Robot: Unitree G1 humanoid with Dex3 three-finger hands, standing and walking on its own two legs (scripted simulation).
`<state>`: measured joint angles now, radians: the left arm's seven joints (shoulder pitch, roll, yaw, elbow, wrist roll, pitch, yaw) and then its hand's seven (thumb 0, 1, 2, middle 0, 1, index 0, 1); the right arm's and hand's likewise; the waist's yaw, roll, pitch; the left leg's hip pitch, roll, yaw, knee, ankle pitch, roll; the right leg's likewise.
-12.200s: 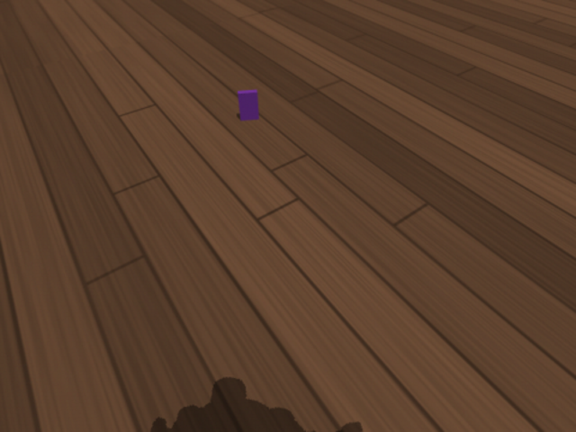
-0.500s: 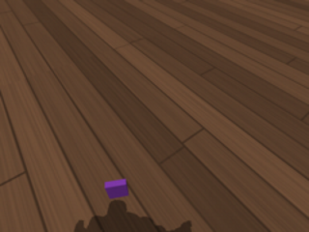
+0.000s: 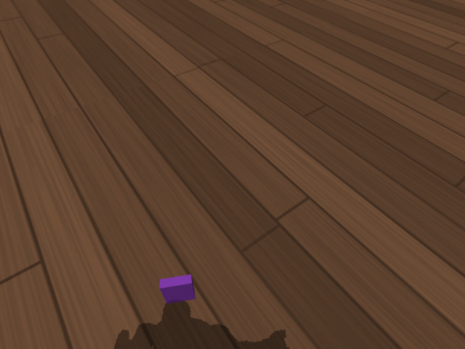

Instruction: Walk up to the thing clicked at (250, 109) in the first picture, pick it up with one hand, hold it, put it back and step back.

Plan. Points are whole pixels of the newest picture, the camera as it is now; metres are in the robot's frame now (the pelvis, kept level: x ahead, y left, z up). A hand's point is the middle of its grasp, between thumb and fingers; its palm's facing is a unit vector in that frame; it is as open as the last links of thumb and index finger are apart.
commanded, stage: stand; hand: left
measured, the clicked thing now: (178, 289) +0.45 +0.20 -0.69
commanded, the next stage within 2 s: go down in 1.52 s
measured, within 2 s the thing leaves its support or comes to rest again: neither
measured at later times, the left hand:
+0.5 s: hand out of the picture +0.07 +0.24 -0.16, palm faces -0.03 -0.94 -0.34, open 7.4 cm
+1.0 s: hand out of the picture +0.08 +0.24 -0.15, palm faces -0.02 -0.94 -0.34, open 7.4 cm
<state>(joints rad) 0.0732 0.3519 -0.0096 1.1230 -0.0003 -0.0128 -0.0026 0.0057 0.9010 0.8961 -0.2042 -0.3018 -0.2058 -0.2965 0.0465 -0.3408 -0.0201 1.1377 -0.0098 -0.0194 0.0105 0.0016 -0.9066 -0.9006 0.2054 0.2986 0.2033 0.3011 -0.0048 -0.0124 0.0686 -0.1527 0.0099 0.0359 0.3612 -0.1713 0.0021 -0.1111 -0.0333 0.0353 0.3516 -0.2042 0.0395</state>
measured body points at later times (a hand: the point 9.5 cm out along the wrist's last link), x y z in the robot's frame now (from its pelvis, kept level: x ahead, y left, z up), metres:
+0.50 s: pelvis +0.00 -0.01 +0.00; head +0.01 -0.01 +0.45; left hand +0.07 +0.29 -0.13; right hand +0.08 -0.31 -0.13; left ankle +0.02 +0.12 -0.75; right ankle -0.01 -0.15 -0.75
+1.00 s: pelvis +0.00 -0.02 +0.00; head +0.01 -0.02 +0.45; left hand +0.08 +0.29 -0.13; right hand +0.08 -0.31 -0.13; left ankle +0.02 +0.12 -0.75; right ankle -0.01 -0.15 -0.75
